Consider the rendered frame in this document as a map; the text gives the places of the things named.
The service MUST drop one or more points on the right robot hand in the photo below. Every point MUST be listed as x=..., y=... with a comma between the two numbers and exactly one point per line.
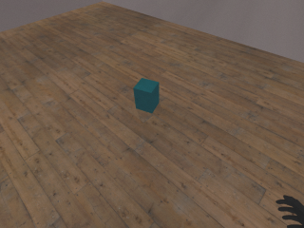
x=297, y=209

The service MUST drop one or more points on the carton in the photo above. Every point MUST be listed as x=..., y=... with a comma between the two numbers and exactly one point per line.
x=147, y=95

